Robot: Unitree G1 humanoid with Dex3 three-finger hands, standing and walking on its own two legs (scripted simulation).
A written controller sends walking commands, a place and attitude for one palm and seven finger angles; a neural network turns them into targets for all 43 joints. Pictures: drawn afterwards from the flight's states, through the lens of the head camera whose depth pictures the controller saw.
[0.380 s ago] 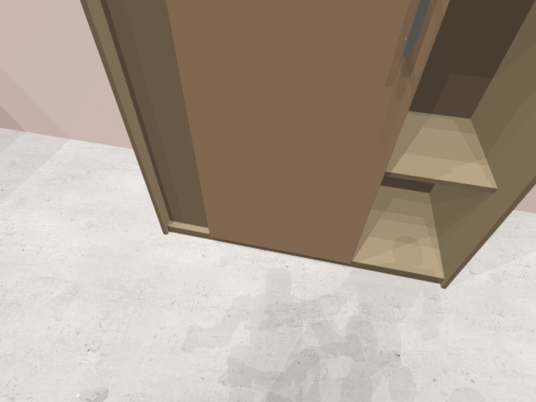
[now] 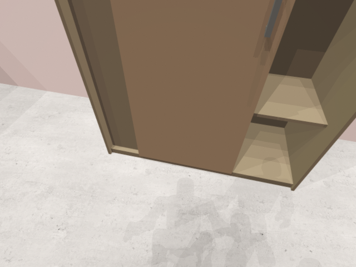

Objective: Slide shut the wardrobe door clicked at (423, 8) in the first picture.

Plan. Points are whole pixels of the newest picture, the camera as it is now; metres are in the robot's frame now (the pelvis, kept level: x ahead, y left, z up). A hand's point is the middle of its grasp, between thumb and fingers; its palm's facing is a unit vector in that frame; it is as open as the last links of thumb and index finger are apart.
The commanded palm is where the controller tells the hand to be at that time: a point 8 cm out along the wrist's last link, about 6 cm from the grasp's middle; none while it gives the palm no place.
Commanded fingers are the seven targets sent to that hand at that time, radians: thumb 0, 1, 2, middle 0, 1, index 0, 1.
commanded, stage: stand and wait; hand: left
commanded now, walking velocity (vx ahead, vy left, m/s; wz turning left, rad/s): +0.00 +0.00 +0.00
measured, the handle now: (275, 4) +0.81 -0.25 +0.27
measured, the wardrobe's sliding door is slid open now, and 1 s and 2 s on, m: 0.39 0.39 0.39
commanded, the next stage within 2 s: look at it before walking up in 0.44 s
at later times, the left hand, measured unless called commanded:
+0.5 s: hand out of the picture +0.08 +0.24 -0.15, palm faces -0.02 -0.94 -0.34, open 7.4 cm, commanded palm none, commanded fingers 0.00 0.90 0.90 -0.20 -0.30 -0.20 -0.30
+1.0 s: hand out of the picture +0.07 +0.23 -0.15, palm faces -0.01 -0.94 -0.33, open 7.4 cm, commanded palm none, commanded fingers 0.00 0.90 0.90 -0.20 -0.30 -0.20 -0.30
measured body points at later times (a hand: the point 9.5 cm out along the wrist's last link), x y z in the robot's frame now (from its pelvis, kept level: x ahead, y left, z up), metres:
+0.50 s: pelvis +0.00 -0.01 +0.00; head -0.01 -0.01 +0.45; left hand +0.08 +0.28 -0.12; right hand +0.07 -0.31 -0.13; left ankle +0.01 +0.11 -0.74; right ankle +0.01 -0.13 -0.74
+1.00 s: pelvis +0.00 -0.01 +0.00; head +0.01 -0.01 +0.45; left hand +0.07 +0.28 -0.13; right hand +0.08 -0.31 -0.13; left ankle +0.01 +0.11 -0.74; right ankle +0.01 -0.13 -0.74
